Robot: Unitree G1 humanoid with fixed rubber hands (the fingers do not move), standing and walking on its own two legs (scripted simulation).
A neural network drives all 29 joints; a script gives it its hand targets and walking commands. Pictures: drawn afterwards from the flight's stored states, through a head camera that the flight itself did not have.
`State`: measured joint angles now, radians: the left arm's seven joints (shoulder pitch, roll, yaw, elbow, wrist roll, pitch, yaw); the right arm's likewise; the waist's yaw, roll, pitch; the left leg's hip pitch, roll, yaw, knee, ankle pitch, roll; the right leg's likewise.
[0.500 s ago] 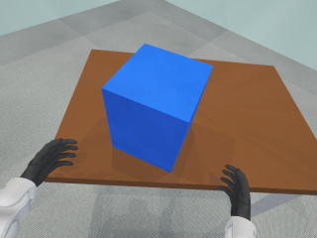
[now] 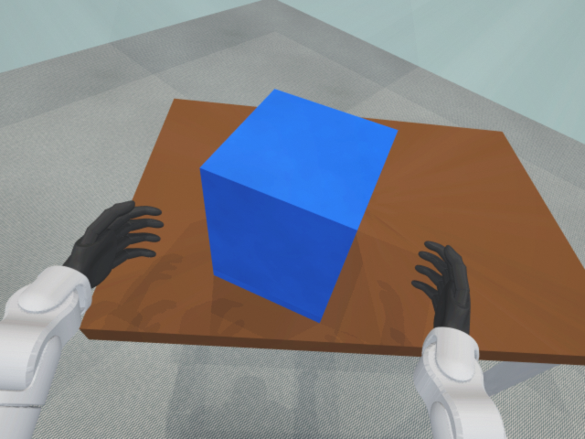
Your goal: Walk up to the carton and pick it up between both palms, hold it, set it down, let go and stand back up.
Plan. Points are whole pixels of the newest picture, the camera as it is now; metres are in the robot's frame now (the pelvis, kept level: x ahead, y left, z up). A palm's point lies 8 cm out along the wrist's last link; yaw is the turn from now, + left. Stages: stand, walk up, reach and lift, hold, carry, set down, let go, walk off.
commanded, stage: reach and lift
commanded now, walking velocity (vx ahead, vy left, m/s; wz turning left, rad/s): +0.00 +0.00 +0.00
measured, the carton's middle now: (297, 209) +0.45 +0.00 +0.05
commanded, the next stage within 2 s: none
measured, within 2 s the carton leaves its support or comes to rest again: neither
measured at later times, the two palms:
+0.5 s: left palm (121, 194) +0.37 +0.23 +0.14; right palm (465, 253) +0.32 -0.19 +0.14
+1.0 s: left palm (152, 138) +0.43 +0.20 +0.18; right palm (460, 201) +0.37 -0.18 +0.17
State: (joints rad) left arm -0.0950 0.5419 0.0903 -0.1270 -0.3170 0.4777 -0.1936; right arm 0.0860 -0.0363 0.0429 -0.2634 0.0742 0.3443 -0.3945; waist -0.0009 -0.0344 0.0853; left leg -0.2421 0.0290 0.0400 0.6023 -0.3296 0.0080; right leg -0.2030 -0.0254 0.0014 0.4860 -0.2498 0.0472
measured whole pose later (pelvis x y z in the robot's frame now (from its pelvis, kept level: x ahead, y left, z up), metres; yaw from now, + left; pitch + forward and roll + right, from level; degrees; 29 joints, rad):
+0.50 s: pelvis -0.02 +0.00 +0.00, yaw +0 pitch -3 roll -2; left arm -0.56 0.54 0.03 0.33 -0.32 0.51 -0.19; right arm -0.42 -0.04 -0.11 0.07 0.10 0.52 -0.38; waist -0.06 -0.03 0.09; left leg -0.24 0.03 0.04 0.60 -0.30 0.01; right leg -0.20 -0.03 0.00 0.48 -0.22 0.05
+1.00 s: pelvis -0.02 +0.00 +0.00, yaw +0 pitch -3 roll -2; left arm -0.92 0.53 -0.04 0.80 -0.34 0.38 -0.17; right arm -0.80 -0.05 -0.14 0.50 0.12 0.45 -0.35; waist -0.11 -0.03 0.09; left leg -0.24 0.03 0.04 0.60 -0.30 0.02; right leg -0.20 -0.03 0.00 0.48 -0.22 0.05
